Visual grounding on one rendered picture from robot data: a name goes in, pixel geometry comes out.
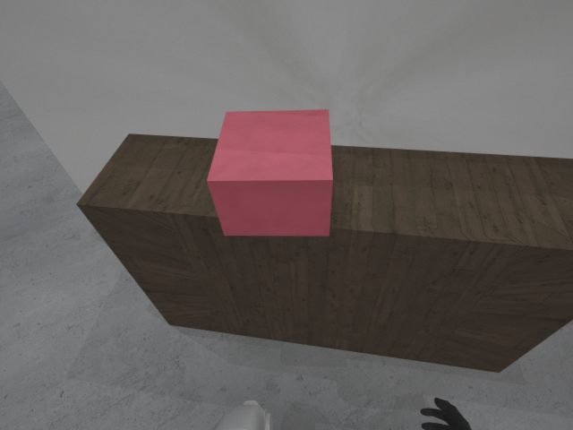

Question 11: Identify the robot left thigh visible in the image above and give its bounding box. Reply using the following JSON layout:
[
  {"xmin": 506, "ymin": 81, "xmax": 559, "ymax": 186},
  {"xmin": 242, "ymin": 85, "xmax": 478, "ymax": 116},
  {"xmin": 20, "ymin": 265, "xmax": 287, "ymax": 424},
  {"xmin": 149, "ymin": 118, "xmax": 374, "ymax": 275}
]
[{"xmin": 213, "ymin": 404, "xmax": 272, "ymax": 430}]

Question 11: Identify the right robot hand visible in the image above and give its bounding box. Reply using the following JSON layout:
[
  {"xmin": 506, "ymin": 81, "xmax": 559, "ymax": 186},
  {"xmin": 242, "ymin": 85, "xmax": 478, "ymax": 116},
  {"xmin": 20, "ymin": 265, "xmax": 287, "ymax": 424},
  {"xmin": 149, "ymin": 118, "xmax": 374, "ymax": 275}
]
[{"xmin": 421, "ymin": 398, "xmax": 471, "ymax": 430}]

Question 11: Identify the carton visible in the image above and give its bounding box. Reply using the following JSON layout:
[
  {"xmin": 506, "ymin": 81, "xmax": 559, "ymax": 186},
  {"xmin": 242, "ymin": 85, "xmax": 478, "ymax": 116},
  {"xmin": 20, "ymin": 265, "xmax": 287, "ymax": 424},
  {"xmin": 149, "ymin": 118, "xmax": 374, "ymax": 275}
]
[{"xmin": 207, "ymin": 109, "xmax": 333, "ymax": 237}]

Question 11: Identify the pedestal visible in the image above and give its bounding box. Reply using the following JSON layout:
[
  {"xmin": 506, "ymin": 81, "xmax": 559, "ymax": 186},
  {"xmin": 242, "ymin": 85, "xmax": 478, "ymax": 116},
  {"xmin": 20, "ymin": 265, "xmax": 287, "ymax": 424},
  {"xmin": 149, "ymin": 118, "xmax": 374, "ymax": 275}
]
[{"xmin": 76, "ymin": 133, "xmax": 573, "ymax": 373}]

